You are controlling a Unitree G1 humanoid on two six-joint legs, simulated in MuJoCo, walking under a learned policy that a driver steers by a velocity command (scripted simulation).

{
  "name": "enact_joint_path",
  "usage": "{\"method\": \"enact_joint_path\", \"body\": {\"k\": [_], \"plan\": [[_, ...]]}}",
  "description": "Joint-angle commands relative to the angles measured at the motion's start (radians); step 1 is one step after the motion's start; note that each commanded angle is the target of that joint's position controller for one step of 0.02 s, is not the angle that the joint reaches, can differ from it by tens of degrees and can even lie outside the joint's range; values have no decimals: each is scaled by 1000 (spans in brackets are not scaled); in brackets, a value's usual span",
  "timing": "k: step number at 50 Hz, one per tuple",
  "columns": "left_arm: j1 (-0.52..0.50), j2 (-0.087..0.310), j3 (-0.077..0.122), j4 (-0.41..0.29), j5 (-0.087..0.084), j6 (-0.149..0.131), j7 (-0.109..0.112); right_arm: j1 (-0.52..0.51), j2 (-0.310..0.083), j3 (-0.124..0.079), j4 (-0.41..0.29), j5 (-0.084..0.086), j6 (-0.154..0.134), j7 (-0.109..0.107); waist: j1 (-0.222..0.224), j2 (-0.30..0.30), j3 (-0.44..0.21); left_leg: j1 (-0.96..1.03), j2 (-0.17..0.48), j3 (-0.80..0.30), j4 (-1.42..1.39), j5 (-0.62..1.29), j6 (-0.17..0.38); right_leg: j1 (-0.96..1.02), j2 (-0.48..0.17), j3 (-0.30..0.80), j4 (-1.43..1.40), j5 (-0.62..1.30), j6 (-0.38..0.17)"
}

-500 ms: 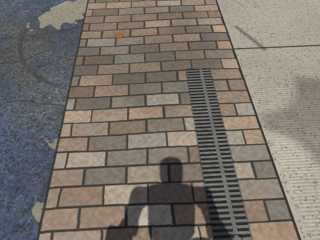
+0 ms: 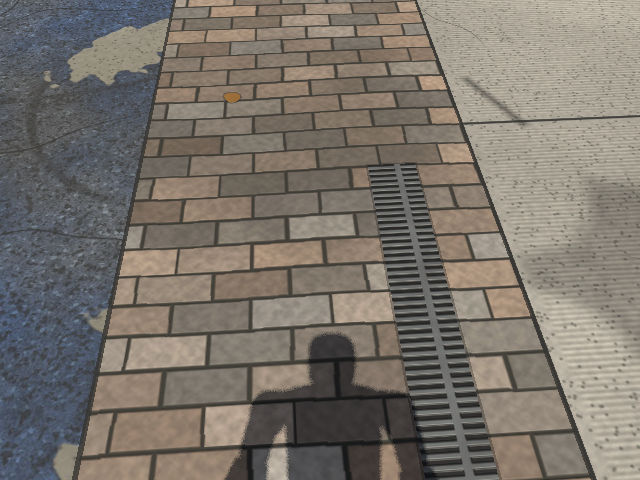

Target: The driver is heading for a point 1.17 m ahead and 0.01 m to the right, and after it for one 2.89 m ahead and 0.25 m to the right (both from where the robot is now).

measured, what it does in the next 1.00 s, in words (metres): walks ahead: left foot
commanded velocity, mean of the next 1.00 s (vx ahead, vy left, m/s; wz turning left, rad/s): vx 0.43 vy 0.00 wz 0.00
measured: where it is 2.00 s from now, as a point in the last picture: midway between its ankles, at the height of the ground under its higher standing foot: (327, 276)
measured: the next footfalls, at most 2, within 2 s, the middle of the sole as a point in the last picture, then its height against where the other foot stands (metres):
left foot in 0.64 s outside the picture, level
right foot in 1.22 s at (379, 374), level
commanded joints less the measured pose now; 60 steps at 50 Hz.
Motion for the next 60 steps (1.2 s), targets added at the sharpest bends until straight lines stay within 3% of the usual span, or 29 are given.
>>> {"method": "enact_joint_path", "body": {"k": [1, 3, 5, 6, 7, 8, 9, 10, 12, 14, 20, 26, 29, 30, 31, 32, 33, 34, 35, 36, 37, 39, 41, 44, 49, 55, 58, 59, 60], "plan": [[-103, 49, 6, -79, -10, -55, -15, 96, -204, -49, -15, 13, -32, -3, -34, 170, 197, -61, 313, -430, -363, -325, 224, -221, -9, -27, 133, -43, -39], [-90, 56, 10, -81, -15, -80, -30, 66, -176, -47, -27, 9, -49, 5, -5, 154, 183, -18, 317, -393, -320, -131, 212, -219, -37, -16, 99, -70, -61], [39, 66, 23, -29, -23, -87, -35, -4, -168, -45, -51, 18, -46, 16, 70, 125, 134, -129, 219, -240, -239, -30, 143, 69, 4, -61, -97, 8, -67], [148, 96, 41, 12, -16, -84, -33, -40, -169, -45, -69, 16, -48, 17, 112, 86, 92, -215, 153, -160, -126, 119, 106, 241, 8, -27, -122, 75, -67], [287, 180, 68, 42, -13, -85, -29, -72, -124, -34, -97, 15, -55, 17, 157, -124, 49, -372, 25, 2, 203, 208, 35, 400, -153, 257, -271, -6, -138], [399, 243, 76, 56, -8, -90, -41, -71, -70, -21, -128, 10, -72, 14, 176, -335, -18, -565, -68, 14, 521, -93, 3, 535, -367, 680, -441, -25, -269], [322, 165, 45, 41, 8, -103, -42, -87, -106, -32, -135, 24, -84, 20, 120, -201, 16, -649, -10, -95, 695, -126, 30, 493, -406, 713, -435, -23, -271], [233, 118, 29, 11, 8, -109, -43, -87, -117, -35, -134, 34, -90, 29, 82, -127, 55, -674, 38, -107, 739, -35, 59, 444, -371, 580, -423, 26, -233], [147, 97, 12, -20, 8, -109, -52, -99, -130, -49, -128, 21, -92, 30, 42, -46, 68, -643, 104, -83, 649, 131, 80, 372, -292, 375, -450, 149, -170], [175, 70, -2, -11, 14, -96, -48, -101, -124, -59, -126, 14, -79, 36, 30, -73, 56, -576, 117, -48, 565, 190, 66, 338, -231, 238, -465, 303, -137], [230, 139, 5, -13, 21, -81, -15, -332, -74, -39, -215, 4, -59, 43, 64, -68, 108, -580, 92, 4, 213, 371, 5, 271, -210, 127, -525, 383, -147], [288, 147, 20, 9, 0, -77, -10, -476, -99, -29, -274, 15, -67, 71, 78, -78, 154, -531, 64, 12, 19, 428, 38, 351, -255, 79, -520, 386, -137], [255, 175, 33, 0, 2, -67, -10, -426, -142, -44, -279, 14, -77, 83, 21, -104, 90, -393, 21, 39, -20, 345, 81, 420, -273, 53, -401, 669, -110], [240, 187, 37, -4, 5, -61, -10, -338, -174, -61, -258, 13, -77, 80, -30, -125, 23, -262, -16, 66, -11, 318, 100, 421, -262, 36, -290, 859, -97], [223, 176, 33, -11, 11, -54, -11, -158, -215, -87, -203, 15, -74, 74, -116, -123, -78, -35, -48, 84, -14, 311, 127, 360, -215, 1, -84, 954, -70], [216, 148, 18, -36, 23, -53, -14, 37, -283, -108, -159, 5, -70, 64, -182, -43, -213, 291, 116, -113, 4, 260, 185, 120, -162, -25, 236, 703, -35], [352, -14, -25, -42, 13, -75, -29, 129, -352, -118, -132, -12, -68, 68, -95, 251, -395, 610, 375, -648, -153, -11, 353, -249, 44, 14, 622, -55, 28], [279, 65, -7, -38, -16, -107, -34, 101, -262, -91, -133, -8, -71, 70, -124, 199, -375, 574, 367, -795, -292, -92, 323, -362, 32, 168, 768, -188, 2], [172, 133, 11, -81, -39, -123, -33, -7, -217, -76, -148, -1, -79, 70, -97, 166, -207, 433, 340, -637, -302, -28, 270, -445, -24, 141, 797, -121, -19], [109, 151, 15, -100, -36, -128, -23, -110, -180, -62, -175, -5, -85, 71, -60, 59, -132, 260, 310, -493, -320, 101, 241, -399, -85, 116, 750, -16, -28], [85, 149, 25, -102, -18, -122, -13, -166, -149, -53, -179, -18, -91, 77, -23, 17, -79, 111, 273, -385, -344, 211, 223, -339, -124, 102, 688, 48, -29], [141, 105, 30, -92, -9, -91, -8, -177, -114, -41, -161, -29, -96, 83, 34, 56, -61, -19, 218, -273, -393, 257, 211, -231, -163, 109, 610, 91, -34], [127, 89, 32, -101, -9, -71, -5, -139, -136, -43, -141, -24, -95, 74, 46, 60, -18, -77, 203, -213, -436, 274, 223, -243, -176, 93, 540, 107, -24], [-9, 111, 40, -151, 6, -64, -3, -72, -182, -50, -125, -24, -91, 49, 23, 34, 33, -47, 210, -186, -472, 302, 230, -376, -188, 85, 383, 246, 12], [-180, 91, 33, -198, 6, -75, -21, 22, -192, -47, -110, -13, -79, 30, -28, 41, 51, 25, 171, -95, -470, 370, 184, -387, -144, 42, 96, 471, 26], [-351, 86, 15, -260, -8, -88, -56, 128, -204, -54, -68, -5, -55, 26, -80, 43, 96, 212, 226, -80, -400, 410, 180, -417, -104, 14, -74, 406, 11], [-318, 118, 22, -270, -11, -98, -71, 109, -225, -65, -67, -2, -41, 22, -35, 75, 66, 270, 257, -80, -312, 593, 157, -318, -71, -5, -121, 295, -27], [-247, 146, 35, -253, -10, -101, -71, 85, -236, -68, -74, -1, -37, 21, 9, 94, 17, 267, 247, -65, -234, 775, 144, -198, -36, -33, -129, 273, -46], [-92, 186, 58, -205, -7, -102, -66, 61, -225, -63, -82, -2, -33, 22, 88, 90, -71, 227, 200, -26, -65, 912, 120, 11, -1, -58, -146, 291, -75]]}}
Over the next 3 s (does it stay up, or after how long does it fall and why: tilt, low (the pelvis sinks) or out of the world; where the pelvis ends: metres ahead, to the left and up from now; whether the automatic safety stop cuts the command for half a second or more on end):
stays up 1.61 0.05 0.00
